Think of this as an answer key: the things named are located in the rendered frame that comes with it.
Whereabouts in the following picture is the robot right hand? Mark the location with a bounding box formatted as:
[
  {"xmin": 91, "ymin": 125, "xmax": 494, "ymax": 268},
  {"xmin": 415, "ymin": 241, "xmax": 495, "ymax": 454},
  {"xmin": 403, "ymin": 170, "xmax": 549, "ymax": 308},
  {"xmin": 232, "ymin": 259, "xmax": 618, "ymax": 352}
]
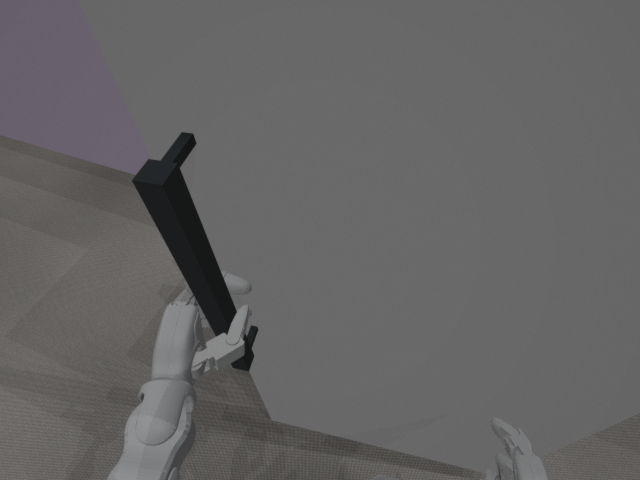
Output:
[{"xmin": 480, "ymin": 418, "xmax": 551, "ymax": 480}]

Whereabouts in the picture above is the fridge door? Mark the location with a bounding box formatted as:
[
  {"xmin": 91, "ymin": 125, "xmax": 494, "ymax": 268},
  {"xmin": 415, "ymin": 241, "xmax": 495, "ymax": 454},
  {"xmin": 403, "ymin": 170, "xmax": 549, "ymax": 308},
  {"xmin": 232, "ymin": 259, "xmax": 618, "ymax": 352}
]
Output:
[{"xmin": 78, "ymin": 0, "xmax": 640, "ymax": 474}]

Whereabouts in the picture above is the robot left hand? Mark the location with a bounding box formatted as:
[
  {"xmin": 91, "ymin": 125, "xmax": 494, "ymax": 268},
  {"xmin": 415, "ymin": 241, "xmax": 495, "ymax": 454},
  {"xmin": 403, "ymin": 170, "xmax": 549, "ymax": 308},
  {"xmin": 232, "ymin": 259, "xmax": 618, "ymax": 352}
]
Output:
[{"xmin": 151, "ymin": 271, "xmax": 252, "ymax": 387}]

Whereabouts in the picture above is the handle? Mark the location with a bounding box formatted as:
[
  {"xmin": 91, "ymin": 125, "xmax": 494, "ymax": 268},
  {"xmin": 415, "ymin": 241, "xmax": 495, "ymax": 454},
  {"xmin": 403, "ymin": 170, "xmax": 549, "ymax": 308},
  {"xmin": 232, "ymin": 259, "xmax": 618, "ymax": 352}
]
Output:
[{"xmin": 132, "ymin": 132, "xmax": 258, "ymax": 371}]

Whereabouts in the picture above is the robot left forearm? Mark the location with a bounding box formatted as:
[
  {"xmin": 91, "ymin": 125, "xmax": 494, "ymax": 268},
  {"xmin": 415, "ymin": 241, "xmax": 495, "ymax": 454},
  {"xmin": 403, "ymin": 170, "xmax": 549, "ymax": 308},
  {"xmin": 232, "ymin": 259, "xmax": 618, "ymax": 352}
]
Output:
[{"xmin": 107, "ymin": 378, "xmax": 197, "ymax": 480}]

